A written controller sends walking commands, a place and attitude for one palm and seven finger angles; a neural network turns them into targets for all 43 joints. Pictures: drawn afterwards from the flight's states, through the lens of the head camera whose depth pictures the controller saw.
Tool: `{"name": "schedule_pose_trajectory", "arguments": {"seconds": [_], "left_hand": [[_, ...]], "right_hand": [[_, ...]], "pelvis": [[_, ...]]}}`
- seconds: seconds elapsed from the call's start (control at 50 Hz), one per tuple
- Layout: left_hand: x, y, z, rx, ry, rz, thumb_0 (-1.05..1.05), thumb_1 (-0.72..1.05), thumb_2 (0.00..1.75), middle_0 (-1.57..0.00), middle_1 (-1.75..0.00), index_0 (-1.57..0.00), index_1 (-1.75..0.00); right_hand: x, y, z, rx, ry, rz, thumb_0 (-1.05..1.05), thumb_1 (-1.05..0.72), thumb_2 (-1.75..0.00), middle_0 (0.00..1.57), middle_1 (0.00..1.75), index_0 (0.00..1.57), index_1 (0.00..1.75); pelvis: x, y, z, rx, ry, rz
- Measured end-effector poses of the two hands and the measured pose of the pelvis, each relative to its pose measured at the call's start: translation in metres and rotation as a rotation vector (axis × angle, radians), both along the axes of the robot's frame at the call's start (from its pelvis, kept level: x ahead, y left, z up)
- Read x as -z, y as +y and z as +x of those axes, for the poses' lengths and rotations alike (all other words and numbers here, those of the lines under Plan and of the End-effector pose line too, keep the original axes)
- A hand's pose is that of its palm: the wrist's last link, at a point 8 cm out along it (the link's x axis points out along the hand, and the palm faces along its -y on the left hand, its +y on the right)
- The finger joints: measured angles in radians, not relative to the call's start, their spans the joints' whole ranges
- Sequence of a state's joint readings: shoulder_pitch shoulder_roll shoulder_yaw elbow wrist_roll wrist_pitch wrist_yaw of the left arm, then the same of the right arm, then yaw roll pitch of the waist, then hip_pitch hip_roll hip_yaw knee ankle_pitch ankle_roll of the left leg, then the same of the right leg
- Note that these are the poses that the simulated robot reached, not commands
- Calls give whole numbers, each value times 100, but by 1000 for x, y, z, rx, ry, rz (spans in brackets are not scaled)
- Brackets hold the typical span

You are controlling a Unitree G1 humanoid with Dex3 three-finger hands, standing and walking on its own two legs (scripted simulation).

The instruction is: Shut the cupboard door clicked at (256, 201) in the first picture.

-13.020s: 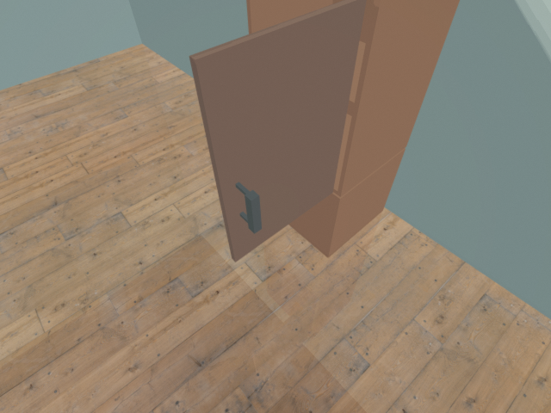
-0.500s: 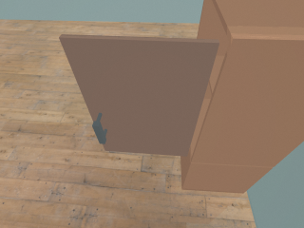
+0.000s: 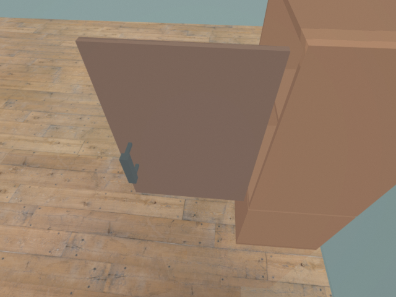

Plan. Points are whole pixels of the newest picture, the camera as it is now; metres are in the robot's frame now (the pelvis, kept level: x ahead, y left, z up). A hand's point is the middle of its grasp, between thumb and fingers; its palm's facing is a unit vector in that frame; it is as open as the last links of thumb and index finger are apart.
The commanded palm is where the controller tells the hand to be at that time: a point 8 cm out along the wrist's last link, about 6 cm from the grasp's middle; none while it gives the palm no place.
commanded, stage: raise the hand and make a fist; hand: left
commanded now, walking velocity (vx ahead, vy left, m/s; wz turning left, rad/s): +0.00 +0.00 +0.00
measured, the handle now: (131, 163) +0.48 +0.24 -0.11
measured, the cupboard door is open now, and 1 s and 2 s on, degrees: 89 89 89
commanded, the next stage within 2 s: bring the fist close to the handle in 1.84 s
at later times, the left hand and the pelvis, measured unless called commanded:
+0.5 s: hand out of the picture +0.11 +0.20 -0.07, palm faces +0.10 -0.99 -0.06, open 5.5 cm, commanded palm +0.11 +0.24 -0.07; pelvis -0.07 +0.00 -0.12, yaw +4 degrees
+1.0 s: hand (111, 284) +0.16 +0.20 -0.09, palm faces -0.10 -0.99 -0.02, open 3.3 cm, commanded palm +0.13 +0.26 -0.07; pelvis -0.05 +0.03 -0.12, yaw +3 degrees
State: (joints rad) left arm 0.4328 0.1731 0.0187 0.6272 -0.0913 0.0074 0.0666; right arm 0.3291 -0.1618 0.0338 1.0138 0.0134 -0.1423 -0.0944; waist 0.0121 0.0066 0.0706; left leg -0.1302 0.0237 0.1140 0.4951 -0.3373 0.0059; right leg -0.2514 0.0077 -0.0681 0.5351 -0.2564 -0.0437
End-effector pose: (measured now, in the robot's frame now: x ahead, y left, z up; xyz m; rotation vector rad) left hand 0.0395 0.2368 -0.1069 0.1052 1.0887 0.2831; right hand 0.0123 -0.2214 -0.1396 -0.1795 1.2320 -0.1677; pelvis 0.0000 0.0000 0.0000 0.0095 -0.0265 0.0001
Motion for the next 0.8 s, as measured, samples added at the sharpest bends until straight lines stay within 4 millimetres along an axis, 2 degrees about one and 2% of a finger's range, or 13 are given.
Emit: {"name": "schedule_pose_trajectory", "arguments": {"seconds": [0.1, 0.14, 0.18, 0.24, 0.3, 0.36, 0.42, 0.48, 0.54, 0.58, 0.62, 0.7, 0.8], "left_hand": [[-85, 2, 103, 41, -607, 58, 3, 93, 90, -24, -33, -23, -33], [-104, -5, 132, 89, -809, 30, 3, 93, 90, -26, -36, -25, -36], [-109, -14, 145, 139, -976, -36, 2, 92, 90, -28, -39, -27, -39], [-91, -28, 134, 240, -1115, -134, 1, 92, 90, -33, -44, -32, -44], [-49, -31, 101, 311, -1068, -175, 1, 91, 90, -38, -49, -37, -49], [-12, -17, 64, 277, -957, -160, 1, 90, 90, -44, -55, -43, -55], [-10, 4, 41, 214, -961, -73, 2, 90, 90, -49, -61, -48, -61], [-34, 15, 44, 215, -1103, 7, 3, 90, 90, -55, -67, -54, -67], [-55, 9, 65, 298, -1227, -7, 3, 90, 90, -60, -73, -59, -73], [-55, -1, 83, 378, -1214, -61, 2, 90, 90, -63, -77, -62, -77], [-43, -8, 99, 434, -1115, -134, 2, 90, 90, -67, -81, -66, -81], [-20, -5, 107, 389, -897, -209, 2, 90, 90, -74, -89, -73, -89], [-43, 28, 93, 226, -958, -71, 2, 90, 90, -83, -99, -82, -99]], "right_hand": [[-11, -21, 54, -45, -331, -28, 2, -91, -90, 20, 30, 20, 30], [-19, -29, 78, -71, -445, -43, 2, -91, -90, 20, 30, 20, 30], [-30, -35, 99, -102, -541, -62, 2, -91, -90, 20, 30, 20, 30], [-44, -41, 126, -170, -643, -93, 2, -91, -90, 20, 30, 20, 30], [-47, -44, 148, -234, -707, -128, 1, -90, -90, 20, 30, 20, 30], [-37, -39, 166, -282, -743, -142, 1, -90, -90, 20, 30, 20, 30], [-16, -24, 177, -319, -754, -123, 1, -90, -90, 20, 30, 20, 30], [12, -1, 176, -339, -732, -69, 1, -90, -90, 20, 30, 20, 30], [38, 23, 163, -335, -685, -2, 1, -90, -90, 20, 30, 20, 30], [52, 35, 148, -304, -641, 41, 2, -90, -90, 20, 30, 20, 30], [62, 43, 131, -254, -588, 73, 2, -90, -90, 20, 30, 20, 30], [65, 43, 98, -157, -492, 78, 2, -90, -90, 20, 30, 21, 30], [57, 28, 80, -138, -432, 10, 2, -90, -90, 20, 30, 21, 30]], "pelvis": [[8, 5, -11, -59, 37, 0], [15, 4, -19, -61, 79, 7], [26, 0, -27, -49, 124, 17], [44, -5, -37, -33, 174, 25], [67, -8, -45, -33, 220, 20], [89, -7, -52, -43, 252, 6], [107, -5, -59, -56, 275, -15], [119, -1, -64, -67, 292, -37], [126, 3, -69, -74, 303, -56], [128, 7, -71, -72, 312, -59], [126, 10, -72, -64, 320, -54], [117, 17, -68, -47, 328, -41], [108, 23, -58, -42, 333, -41]]}}
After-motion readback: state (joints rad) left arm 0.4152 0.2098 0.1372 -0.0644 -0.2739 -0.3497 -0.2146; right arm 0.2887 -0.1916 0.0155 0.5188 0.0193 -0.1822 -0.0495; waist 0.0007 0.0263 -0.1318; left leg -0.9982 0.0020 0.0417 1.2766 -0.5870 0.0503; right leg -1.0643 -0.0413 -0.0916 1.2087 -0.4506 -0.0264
